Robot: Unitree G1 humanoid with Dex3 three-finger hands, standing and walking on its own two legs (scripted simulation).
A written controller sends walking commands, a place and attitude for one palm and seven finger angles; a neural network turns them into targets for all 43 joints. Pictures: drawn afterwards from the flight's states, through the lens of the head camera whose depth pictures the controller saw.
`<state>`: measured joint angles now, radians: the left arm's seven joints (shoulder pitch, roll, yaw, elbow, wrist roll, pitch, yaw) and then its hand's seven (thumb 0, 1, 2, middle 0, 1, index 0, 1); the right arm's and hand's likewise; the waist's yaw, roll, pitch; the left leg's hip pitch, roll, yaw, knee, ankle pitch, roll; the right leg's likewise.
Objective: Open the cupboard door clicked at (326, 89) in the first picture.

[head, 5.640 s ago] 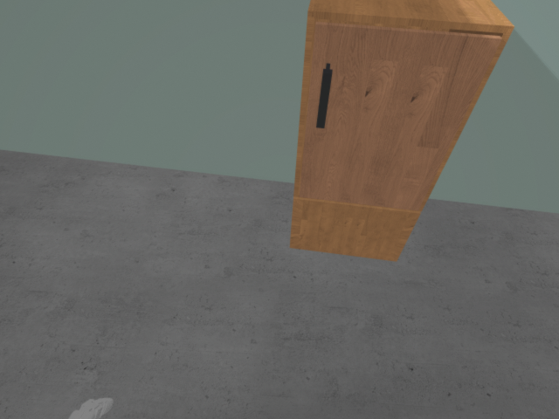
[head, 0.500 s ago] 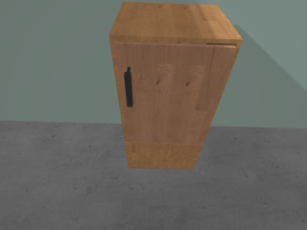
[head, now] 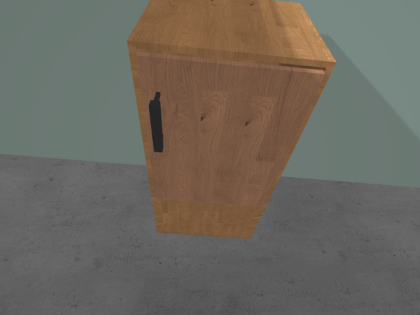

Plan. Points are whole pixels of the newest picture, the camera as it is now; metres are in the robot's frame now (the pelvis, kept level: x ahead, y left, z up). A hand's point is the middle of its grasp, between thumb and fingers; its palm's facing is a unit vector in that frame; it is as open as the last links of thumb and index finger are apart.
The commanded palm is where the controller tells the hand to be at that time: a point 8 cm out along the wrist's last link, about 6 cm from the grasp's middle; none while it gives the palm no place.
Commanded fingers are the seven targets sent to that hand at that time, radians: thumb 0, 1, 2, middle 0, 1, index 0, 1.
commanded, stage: come to a stop and stand still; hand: left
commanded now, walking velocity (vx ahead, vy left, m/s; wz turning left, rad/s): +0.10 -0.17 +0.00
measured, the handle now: (158, 123) +0.56 +0.18 +0.02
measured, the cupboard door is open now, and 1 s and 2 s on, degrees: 0 0 0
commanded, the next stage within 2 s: look again from close up in 1.14 s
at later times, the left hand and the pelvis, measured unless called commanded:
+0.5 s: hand out of the picture +0.12 +0.10 -0.16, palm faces +0.04 -0.97 -0.24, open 7.3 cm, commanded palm none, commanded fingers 0.00 0.90 0.90 -0.20 -0.30 -0.20 -0.30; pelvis +0.03 -0.08 +0.00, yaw +1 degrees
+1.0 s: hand out of the picture +0.00 +0.10 -0.17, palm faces +0.02 -0.98 -0.19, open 7.4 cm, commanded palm none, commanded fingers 0.00 0.90 0.90 -0.20 -0.30 -0.20 -0.30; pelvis +0.01 -0.07 +0.00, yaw -1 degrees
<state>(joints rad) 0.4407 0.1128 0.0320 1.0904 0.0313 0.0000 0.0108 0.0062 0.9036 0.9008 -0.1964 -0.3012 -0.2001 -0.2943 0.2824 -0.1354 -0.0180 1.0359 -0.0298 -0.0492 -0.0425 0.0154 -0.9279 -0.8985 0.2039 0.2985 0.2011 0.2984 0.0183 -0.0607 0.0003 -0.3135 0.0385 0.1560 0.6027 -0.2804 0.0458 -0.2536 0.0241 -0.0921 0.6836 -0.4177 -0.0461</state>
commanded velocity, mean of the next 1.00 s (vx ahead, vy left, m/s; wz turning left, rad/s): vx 0.00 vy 0.04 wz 0.00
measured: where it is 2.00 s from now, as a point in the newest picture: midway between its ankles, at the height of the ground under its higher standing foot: outside the picture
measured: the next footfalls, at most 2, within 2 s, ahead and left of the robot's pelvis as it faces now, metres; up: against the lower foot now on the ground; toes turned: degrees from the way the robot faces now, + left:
right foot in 0.30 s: +0.14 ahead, -0.21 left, +0.00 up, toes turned -7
left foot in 0.64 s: +0.06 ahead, +0.04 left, +0.00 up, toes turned +3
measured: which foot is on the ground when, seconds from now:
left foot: down 0.00-0.32, up 0.34-0.62, down 0.64-1.00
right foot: up 0.00-0.28, down 0.30-0.64, up 0.66-0.96, down 0.98-1.00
